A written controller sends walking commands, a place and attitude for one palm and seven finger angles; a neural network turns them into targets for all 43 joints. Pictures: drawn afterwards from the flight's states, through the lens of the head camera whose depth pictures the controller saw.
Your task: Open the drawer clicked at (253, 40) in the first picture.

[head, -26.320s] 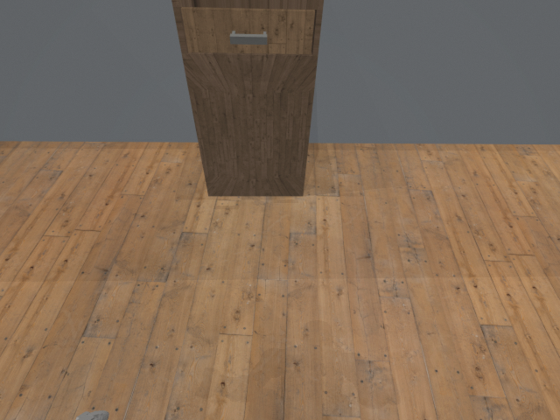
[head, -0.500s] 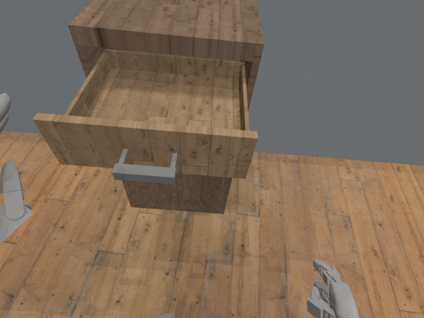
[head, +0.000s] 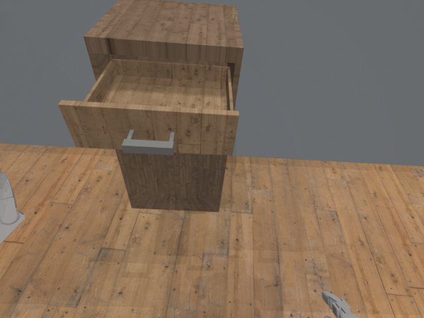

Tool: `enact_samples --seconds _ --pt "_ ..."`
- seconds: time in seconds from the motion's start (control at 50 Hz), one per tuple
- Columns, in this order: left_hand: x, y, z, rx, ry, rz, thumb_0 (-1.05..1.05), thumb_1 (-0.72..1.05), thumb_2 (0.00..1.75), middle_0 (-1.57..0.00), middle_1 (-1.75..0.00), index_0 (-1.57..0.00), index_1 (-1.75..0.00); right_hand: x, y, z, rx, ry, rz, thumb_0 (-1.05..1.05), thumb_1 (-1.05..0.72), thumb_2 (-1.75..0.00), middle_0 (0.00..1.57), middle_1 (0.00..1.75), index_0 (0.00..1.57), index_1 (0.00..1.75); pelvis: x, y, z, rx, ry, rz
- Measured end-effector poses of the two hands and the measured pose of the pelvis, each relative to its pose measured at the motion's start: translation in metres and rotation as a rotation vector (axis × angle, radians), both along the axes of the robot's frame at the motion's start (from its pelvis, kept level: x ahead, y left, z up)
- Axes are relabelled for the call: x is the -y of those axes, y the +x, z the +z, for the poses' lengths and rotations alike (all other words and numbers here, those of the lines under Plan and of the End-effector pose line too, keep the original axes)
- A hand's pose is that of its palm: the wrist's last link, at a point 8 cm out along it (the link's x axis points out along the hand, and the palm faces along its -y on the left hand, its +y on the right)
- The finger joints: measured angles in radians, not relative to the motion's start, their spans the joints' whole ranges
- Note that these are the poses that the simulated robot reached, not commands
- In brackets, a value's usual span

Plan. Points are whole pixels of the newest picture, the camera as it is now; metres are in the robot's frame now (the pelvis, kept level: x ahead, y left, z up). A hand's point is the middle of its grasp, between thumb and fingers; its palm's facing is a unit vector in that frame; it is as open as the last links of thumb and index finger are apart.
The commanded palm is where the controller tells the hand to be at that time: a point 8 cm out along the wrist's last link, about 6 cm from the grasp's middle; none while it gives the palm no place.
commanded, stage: stop stepping back and stand still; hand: left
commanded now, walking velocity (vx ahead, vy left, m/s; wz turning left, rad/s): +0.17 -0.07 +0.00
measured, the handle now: (150, 140) +0.52 +0.17 +0.04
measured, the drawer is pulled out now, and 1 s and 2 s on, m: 0.28 0.28 0.28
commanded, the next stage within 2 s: let the arm hang, fingers relaxed in 0.44 s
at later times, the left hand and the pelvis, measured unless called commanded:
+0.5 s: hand (0, 249) +0.15 +0.24 +0.21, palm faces +0.44 -0.80 -0.41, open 7.4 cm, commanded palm +0.09 +0.28 +0.23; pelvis -0.04 +0.00 +0.00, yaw +1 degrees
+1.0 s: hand out of the picture -0.09 +0.19 -0.16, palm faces +0.09 -0.97 -0.21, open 7.0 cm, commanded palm none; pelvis -0.04 +0.00 +0.01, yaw +3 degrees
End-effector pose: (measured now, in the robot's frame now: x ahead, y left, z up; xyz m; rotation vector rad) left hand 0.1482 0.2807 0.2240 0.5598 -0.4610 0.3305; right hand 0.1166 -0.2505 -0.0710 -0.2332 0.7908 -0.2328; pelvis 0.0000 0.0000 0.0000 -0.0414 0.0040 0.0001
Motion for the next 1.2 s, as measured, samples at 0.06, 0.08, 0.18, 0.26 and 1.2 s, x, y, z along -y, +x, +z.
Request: enact_samples --seconds 0.06,0.08,0.18,0.26,1.2 --pt "-0.006 -0.008 -0.008 -0.009 -0.036 0.025 0.01 0.88 0.9 -0.21 -0.3 -0.22 -0.31 0.002 -0.015 0.001 -0.01 -0.025 0.0 0.01 -0.9 -0.9 0.2 0.3 0.2 0.3 -0.003 -0.015 0.0 0.013 0.02 0.005" --pt "-0.005 -0.01 -0.008 -0.017 -0.034 0.027 0.01 0.88 0.9 -0.21 -0.3 -0.22 -0.31 0.001 -0.018 0.003 -0.005 -0.024 0.004 0.01 -0.9 -0.9 0.2 0.3 0.2 0.3 -0.003 -0.019 0.002 0.014 0.025 0.002" --pt "0.013 -0.028 0.007 -0.015 0.033 -0.019 0.01 0.88 0.9 -0.21 -0.3 -0.21 -0.3 -0.008 -0.024 0.006 0.053 0.025 0.039 0.01 -0.9 -0.9 0.2 0.3 0.2 0.3 0.005 -0.033 0.004 0.013 0.033 -0.003" --pt "0.023 -0.04 0.014 -0.004 0.076 -0.039 0.01 0.88 0.9 -0.21 -0.3 -0.22 -0.31 -0.013 -0.021 -0.001 0.057 0.062 0.06 0.01 -0.9 -0.9 0.2 0.3 0.21 0.3 0.01 -0.043 0.002 0.021 0.022 0.003" --pt "0.056 -0.266 -0.348 -1.899 -0.676 0.458 0.0 0.91 0.9 -0.2 -0.3 -0.2 -0.3 -0.037 -0.178 -0.066 -0.677 0.16 -0.027 0.0 -0.91 -0.9 0.19 0.3 0.2 0.3 0.001 -0.042 0.014 0.048 0.036 0.038"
